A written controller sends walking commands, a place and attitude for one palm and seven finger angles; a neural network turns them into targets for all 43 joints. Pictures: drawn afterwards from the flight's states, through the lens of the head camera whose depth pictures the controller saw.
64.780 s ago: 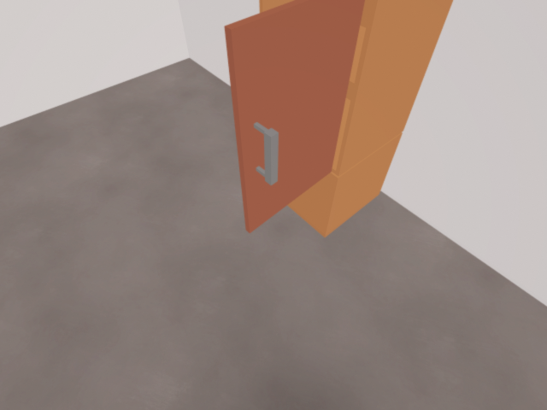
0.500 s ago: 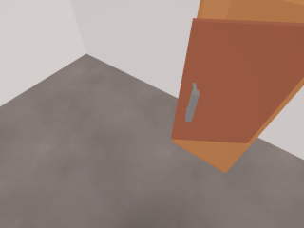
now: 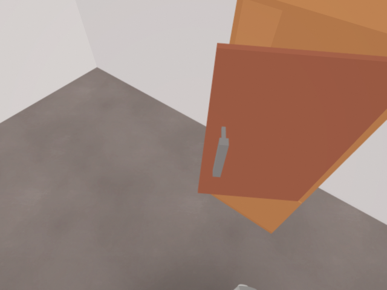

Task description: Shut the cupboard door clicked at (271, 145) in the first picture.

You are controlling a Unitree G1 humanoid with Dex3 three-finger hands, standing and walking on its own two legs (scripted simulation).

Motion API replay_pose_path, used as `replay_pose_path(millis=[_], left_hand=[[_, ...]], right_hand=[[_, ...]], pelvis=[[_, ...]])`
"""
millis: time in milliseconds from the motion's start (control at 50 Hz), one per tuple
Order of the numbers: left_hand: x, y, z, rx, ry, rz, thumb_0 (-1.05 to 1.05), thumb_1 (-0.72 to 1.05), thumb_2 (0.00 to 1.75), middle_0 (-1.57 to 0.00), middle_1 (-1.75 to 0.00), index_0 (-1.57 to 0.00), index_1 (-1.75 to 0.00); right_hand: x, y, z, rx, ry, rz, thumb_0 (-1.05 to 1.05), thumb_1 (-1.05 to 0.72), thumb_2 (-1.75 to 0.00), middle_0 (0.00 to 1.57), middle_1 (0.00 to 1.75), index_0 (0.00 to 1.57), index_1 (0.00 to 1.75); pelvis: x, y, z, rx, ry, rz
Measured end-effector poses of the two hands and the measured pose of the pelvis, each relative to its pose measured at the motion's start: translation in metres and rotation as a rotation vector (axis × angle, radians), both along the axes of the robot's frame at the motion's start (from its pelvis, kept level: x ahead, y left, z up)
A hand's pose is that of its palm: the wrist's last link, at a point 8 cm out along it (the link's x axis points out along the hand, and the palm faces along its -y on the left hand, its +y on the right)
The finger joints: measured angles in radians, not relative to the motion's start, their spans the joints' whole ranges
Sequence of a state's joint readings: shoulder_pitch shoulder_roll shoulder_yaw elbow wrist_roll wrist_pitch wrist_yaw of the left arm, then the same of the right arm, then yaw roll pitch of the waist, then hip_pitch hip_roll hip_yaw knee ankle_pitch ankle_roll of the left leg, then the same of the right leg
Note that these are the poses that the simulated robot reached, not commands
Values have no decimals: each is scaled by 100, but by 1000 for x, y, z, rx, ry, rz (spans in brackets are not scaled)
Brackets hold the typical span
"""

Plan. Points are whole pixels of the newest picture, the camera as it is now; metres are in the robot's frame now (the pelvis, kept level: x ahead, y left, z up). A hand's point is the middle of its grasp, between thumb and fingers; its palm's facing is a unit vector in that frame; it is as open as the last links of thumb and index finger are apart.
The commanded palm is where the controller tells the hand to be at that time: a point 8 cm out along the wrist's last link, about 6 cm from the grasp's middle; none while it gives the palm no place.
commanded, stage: shuffle to correct the standing spot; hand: left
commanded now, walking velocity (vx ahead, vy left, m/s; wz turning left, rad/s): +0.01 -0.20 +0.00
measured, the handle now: (219, 152) +0.46 -0.04 -0.04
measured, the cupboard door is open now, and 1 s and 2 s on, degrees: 31 31 31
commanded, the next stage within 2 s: come to a stop and stand still in 0.78 s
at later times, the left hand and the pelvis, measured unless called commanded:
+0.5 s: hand out of the picture +0.08 +0.08 -0.19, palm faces +0.04 -0.99 -0.13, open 7.4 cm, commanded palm none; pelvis +0.03 -0.10 +0.00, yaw +0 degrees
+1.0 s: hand out of the picture +0.06 -0.05 -0.18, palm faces +0.04 -0.98 -0.18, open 7.4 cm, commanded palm none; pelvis +0.00 -0.23 -0.01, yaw +1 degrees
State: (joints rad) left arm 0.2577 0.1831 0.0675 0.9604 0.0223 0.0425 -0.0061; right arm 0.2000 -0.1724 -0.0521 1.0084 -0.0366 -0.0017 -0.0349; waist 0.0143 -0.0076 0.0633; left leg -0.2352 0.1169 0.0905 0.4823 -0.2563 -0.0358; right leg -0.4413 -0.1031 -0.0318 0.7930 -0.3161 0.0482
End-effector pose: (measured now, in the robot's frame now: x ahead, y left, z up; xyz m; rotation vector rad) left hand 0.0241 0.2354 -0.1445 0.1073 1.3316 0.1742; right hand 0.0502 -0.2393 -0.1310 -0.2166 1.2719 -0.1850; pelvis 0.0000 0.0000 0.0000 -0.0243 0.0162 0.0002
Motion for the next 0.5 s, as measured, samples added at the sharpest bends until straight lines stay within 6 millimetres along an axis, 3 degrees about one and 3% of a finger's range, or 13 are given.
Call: replay_pose_path(millis=[100,180,280,360,500], left_hand=[[31,-23,-2,70,-40,-42,1,91,90,-19,-30,-20,-29],[40,-45,4,75,-52,-28,1,91,90,-19,-30,-20,-29],[44,-69,-3,35,-49,-16,1,90,90,-20,-30,-20,-30],[45,-83,-24,-19,-34,-1,1,90,90,-20,-30,-20,-30],[52,-104,-17,-47,-1,-20,1,91,90,-20,-30,-20,-30]], right_hand=[[1,-47,-27,19,29,-46,0,-91,-89,20,30,20,30],[6,-69,-27,4,67,-49,1,-91,-89,20,30,20,30],[23,-77,-13,-6,41,-27,1,-91,-89,19,30,20,30],[32,-76,-11,-24,-8,-15,1,-91,-89,19,30,20,30],[12,-88,7,-30,30,-28,1,-91,-89,20,30,20,30]], pelvis=[[15,-38,-18,18,-3,-2],[23,-53,-14,13,-7,14],[31,-67,-9,12,-8,24],[35,-74,-18,-6,-19,23],[34,-99,-2,-18,-23,7]])
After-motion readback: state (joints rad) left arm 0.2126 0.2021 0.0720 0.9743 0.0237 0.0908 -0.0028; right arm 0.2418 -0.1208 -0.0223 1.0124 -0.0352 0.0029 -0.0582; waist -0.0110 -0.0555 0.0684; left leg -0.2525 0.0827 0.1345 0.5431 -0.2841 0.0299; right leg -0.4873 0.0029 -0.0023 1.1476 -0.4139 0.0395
